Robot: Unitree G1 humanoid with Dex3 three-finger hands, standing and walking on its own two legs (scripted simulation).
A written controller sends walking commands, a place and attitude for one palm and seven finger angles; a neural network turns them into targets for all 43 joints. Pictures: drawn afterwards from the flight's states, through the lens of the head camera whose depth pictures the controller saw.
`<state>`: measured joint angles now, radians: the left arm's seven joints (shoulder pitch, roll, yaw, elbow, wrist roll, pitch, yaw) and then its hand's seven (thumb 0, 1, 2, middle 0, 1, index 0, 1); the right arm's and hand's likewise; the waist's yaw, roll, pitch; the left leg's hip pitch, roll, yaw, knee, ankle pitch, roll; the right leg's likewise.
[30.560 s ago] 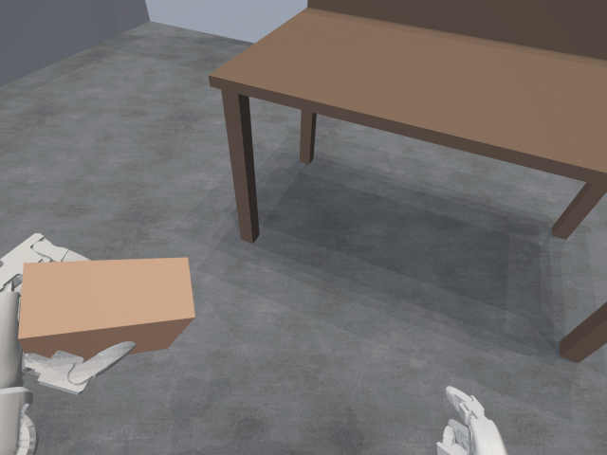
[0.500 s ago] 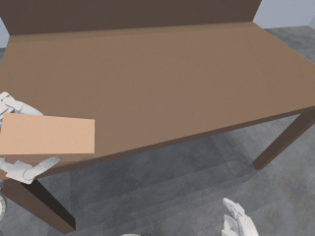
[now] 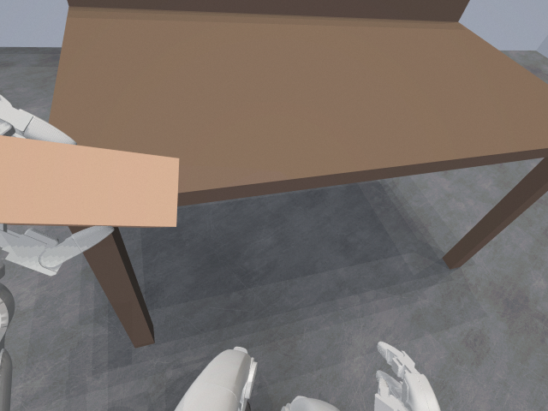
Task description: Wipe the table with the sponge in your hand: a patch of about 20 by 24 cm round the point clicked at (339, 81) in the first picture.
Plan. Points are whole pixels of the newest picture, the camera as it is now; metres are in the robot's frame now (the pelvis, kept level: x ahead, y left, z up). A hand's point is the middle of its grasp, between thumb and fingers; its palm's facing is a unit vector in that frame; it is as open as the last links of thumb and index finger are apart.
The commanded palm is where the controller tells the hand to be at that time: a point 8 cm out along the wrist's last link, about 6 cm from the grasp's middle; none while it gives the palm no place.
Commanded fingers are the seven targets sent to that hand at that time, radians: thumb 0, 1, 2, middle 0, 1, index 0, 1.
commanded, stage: come to a stop and stand still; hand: left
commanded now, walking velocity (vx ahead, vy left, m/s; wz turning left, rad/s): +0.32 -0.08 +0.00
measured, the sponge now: (116, 195) +0.26 +0.21 +0.21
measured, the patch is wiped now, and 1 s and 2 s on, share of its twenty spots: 0.00 0.00 0.00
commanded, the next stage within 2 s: look again from close up in 0.90 s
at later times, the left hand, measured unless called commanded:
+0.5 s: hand out of the picture +0.09 +0.29 +0.21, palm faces +0.28 -0.86 -0.43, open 10.3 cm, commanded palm +0.03 +0.35 +0.23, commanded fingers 0.00 0.10 1.30 -1.20 -1.60 -1.20 -1.60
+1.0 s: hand out of the picture +0.10 +0.30 +0.23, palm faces +0.35 -0.73 -0.59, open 10.3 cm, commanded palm +0.05 +0.33 +0.23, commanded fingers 0.00 0.10 1.30 -1.20 -1.60 -1.20 -1.60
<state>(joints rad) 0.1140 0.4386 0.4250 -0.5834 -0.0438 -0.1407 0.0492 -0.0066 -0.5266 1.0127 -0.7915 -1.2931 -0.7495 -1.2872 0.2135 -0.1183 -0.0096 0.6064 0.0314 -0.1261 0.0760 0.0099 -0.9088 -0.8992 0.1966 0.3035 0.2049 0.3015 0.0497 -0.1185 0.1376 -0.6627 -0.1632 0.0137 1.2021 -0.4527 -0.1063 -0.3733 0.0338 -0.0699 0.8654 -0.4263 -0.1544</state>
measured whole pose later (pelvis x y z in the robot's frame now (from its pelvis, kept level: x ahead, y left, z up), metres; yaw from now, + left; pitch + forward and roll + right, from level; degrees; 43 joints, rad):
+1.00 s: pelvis -0.11 +0.05 +0.03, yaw -2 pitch +0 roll +0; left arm 0.54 0.47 0.46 -0.53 -0.03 -0.21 0.10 -0.01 -0.53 1.01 -0.80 -1.29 -0.75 -1.28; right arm 0.28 -0.15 0.02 0.58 0.01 -0.11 -0.01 0.01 -0.91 -0.90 0.20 0.30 0.21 0.30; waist 0.00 0.04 0.05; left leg -0.24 0.08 -0.03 0.65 -0.40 -0.03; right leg -0.38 0.00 -0.09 0.63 -0.27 -0.02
